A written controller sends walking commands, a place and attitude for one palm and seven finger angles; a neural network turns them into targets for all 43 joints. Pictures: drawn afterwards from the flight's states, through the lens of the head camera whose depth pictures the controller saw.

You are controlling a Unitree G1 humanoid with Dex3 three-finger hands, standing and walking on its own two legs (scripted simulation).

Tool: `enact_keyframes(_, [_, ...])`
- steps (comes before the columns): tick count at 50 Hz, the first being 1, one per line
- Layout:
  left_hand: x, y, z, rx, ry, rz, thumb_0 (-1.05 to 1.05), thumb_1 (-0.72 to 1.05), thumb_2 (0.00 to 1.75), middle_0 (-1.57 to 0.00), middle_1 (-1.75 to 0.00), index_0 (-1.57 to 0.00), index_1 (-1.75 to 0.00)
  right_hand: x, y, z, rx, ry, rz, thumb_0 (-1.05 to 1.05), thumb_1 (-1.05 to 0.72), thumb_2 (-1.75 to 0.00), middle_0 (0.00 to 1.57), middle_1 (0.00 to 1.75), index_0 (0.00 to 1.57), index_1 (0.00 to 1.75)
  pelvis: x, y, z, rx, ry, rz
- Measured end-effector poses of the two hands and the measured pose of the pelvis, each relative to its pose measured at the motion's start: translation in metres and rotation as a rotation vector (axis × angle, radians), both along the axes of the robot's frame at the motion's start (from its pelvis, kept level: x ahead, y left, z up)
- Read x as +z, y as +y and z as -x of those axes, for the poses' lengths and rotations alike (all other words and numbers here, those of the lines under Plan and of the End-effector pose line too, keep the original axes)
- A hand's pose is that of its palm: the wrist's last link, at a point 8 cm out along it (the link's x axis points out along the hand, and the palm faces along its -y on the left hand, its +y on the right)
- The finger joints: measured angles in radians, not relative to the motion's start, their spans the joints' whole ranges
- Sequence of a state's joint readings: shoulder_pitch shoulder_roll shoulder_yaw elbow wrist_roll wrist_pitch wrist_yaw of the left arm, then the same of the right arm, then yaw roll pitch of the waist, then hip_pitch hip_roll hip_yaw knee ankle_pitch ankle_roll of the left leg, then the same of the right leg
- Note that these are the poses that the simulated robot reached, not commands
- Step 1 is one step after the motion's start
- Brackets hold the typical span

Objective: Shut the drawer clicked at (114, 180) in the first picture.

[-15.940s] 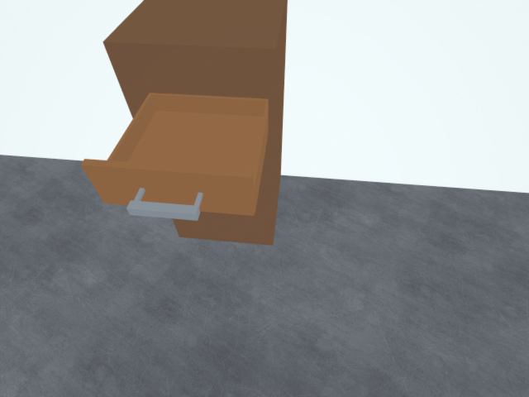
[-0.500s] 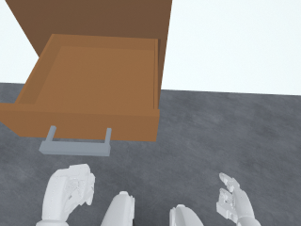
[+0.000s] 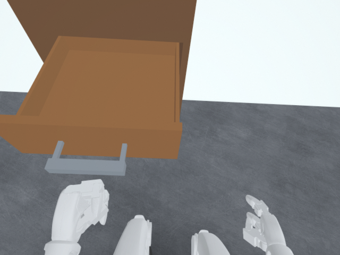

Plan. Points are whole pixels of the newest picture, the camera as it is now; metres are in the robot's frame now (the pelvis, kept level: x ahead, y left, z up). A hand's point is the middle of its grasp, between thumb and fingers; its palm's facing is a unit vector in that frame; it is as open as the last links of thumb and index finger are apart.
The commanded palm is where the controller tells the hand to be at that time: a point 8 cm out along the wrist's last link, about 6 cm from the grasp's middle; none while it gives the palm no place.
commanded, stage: push the drawer shut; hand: left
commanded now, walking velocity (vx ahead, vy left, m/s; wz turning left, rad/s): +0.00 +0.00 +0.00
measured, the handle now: (89, 157) +0.32 +0.20 +0.04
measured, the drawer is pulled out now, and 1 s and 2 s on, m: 0.28 0.18 0.07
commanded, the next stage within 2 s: none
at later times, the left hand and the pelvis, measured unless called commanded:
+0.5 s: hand (108, 185) +0.26 +0.15 +0.04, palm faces +0.00 -1.00 -0.03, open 2.9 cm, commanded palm +0.26 +0.20 +0.05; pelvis -0.01 +0.00 +0.00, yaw +0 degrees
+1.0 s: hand (114, 152) +0.33 +0.15 +0.04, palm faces +0.00 -1.00 -0.03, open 3.0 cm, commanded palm +0.33 +0.20 +0.05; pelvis -0.01 +0.01 +0.01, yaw +0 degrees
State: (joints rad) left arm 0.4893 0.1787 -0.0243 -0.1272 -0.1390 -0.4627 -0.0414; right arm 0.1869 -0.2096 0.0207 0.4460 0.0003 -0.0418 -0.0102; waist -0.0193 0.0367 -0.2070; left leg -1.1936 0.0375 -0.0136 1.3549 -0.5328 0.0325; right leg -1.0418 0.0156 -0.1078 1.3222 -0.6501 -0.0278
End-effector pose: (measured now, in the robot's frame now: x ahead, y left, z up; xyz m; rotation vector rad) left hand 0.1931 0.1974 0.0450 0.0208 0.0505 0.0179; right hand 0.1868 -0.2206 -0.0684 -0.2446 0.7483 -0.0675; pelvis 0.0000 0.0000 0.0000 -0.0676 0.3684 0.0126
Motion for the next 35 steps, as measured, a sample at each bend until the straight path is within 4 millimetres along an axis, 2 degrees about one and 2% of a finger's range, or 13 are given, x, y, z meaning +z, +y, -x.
enact_keyframes(8, [0.000,0.002,-0.021,-0.012,-0.013,0.002,0.02,0.90,0.90,-1.40,-1.60,-1.40,-1.60,0.000,-0.005,0.006,-0.008,0.025,0.013,0.01,-0.90,-0.90,0.21,0.30,0.20,0.30,0.002,0.001,-0.002,0.001,0.003,0.002])
enact_keyframes(21, [-0.004,0.004,-0.033,-0.013,-0.034,-0.008,-0.03,0.85,0.94,-1.40,-1.60,-1.40,-1.60,-0.005,-0.009,0.016,0.007,0.068,0.038,0.01,-0.90,-0.90,0.21,0.30,0.20,0.30,0.003,0.002,0.002,0.006,0.003,0.003])
enact_keyframes(28, [-0.007,0.005,-0.055,-0.024,-0.048,-0.013,-0.05,0.85,0.96,-1.40,-1.60,-1.40,-1.60,-0.010,-0.007,0.021,0.012,0.091,0.038,0.01,-0.90,-0.90,0.21,0.30,0.20,0.30,0.002,0.003,0.008,0.010,-0.002,0.005])
enact_keyframes(35, [-0.004,0.005,-0.081,-0.026,-0.037,-0.013,-0.03,0.86,0.95,-1.40,-1.60,-1.40,-1.60,-0.006,-0.007,0.033,-0.007,0.114,0.031,0.01,-0.90,-0.90,0.21,0.30,0.20,0.30,0.008,0.003,0.011,0.006,-0.008,0.002])
